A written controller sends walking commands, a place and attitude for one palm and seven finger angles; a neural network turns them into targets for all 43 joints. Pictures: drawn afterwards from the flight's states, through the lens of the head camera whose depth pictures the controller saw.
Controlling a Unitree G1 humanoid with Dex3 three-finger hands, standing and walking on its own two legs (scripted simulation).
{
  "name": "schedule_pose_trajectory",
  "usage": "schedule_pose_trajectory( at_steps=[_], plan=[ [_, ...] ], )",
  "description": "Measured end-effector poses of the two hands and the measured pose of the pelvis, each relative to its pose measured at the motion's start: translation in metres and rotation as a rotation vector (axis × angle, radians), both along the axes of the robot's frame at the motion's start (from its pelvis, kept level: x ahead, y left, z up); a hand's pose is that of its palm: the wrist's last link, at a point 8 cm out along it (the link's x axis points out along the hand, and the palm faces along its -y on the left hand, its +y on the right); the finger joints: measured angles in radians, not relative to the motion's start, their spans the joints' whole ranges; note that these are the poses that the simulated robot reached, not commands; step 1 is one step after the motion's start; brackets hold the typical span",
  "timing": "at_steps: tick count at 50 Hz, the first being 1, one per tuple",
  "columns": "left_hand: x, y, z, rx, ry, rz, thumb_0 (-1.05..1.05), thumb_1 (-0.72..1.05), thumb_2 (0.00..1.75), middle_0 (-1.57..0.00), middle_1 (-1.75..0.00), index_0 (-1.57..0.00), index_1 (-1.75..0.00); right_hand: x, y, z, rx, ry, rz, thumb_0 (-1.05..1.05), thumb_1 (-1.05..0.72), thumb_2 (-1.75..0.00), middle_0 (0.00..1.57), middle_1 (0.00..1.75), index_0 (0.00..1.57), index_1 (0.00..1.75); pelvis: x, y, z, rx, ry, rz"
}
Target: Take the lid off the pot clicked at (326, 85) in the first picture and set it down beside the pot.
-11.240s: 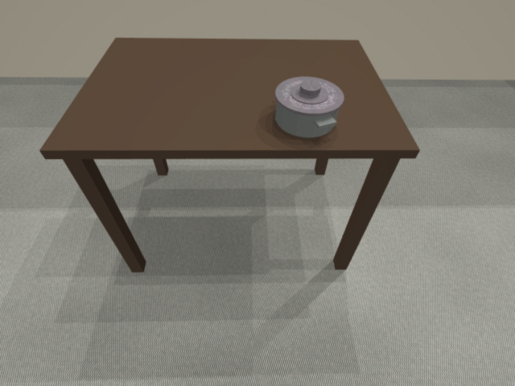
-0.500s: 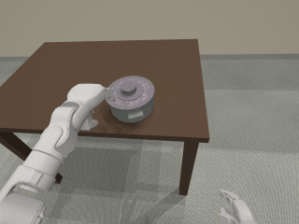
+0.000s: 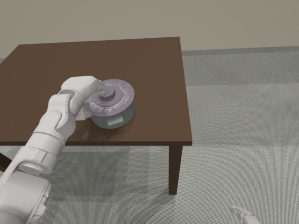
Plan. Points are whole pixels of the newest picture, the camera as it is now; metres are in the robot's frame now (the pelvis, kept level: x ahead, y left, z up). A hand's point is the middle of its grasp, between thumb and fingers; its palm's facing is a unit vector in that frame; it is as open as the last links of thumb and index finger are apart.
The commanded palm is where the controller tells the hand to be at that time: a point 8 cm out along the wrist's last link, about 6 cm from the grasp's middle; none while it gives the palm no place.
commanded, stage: move the open hand above the knob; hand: left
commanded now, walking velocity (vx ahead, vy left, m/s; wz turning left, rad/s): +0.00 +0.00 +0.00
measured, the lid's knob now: (107, 92) +0.53 +0.16 +0.05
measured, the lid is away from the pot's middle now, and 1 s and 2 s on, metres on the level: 0.00 0.00 0.00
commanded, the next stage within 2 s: lower the open fingers around the knob in 1.28 s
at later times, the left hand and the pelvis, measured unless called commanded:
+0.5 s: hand (95, 88) +0.47 +0.17 +0.12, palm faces -0.34 -0.03 -0.94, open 10.1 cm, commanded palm +0.48 +0.17 +0.18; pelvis +0.01 -0.01 +0.00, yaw +0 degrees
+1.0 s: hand (96, 83) +0.49 +0.17 +0.12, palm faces -0.35 -0.04 -0.94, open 10.1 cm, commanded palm +0.49 +0.17 +0.18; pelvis +0.01 +0.02 +0.00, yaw -2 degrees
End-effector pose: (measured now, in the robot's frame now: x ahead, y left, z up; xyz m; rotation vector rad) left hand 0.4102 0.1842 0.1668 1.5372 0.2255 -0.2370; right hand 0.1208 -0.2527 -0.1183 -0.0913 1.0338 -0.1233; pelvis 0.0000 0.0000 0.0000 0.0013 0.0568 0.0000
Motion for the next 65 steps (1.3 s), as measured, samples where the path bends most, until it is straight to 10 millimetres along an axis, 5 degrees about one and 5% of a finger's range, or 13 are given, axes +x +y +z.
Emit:
schedule_pose_trajectory(
  at_steps=[19, 32, 45, 65],
  plan=[
    [0.042, -0.016, 0.008, -0.013, 0.041, 0.012, 0.0, -0.27, 1.36, -0.83, -0.08, -0.83, -0.09, 0.004, -0.018, -0.002, -0.023, 0.044, -0.039, 0.01, -0.91, -0.9, 0.2, 0.3, 0.2, 0.29, 0.011, -0.013, -0.002, 0.003, 0.039, 0.0],
    [0.074, -0.018, 0.009, -0.012, 0.069, 0.035, 0.0, -0.27, 1.36, -0.83, -0.08, -0.83, -0.09, -0.049, -0.023, -0.006, -0.056, 0.157, -0.13, 0.01, -0.91, -0.9, 0.2, 0.3, 0.2, 0.29, 0.009, -0.005, -0.003, -0.004, 0.08, -0.018],
    [0.085, -0.017, 0.011, -0.009, 0.056, 0.007, 0.0, -0.26, 1.36, -0.83, -0.08, -0.83, -0.09, -0.098, -0.005, -0.01, -0.056, 0.242, -0.198, 0.01, -0.91, -0.9, 0.2, 0.3, 0.2, 0.29, 0.009, 0.011, -0.003, -0.011, 0.103, -0.035],
    [0.078, -0.01, 0.009, -0.01, 0.049, 0.008, 0.0, -0.27, 1.36, -0.83, -0.08, -0.83, -0.09, -0.084, 0.013, -0.008, -0.069, 0.188, -0.151, 0.01, -0.91, -0.9, 0.2, 0.3, 0.2, 0.29, 0.001, 0.027, -0.005, -0.02, 0.114, -0.018]
  ],
)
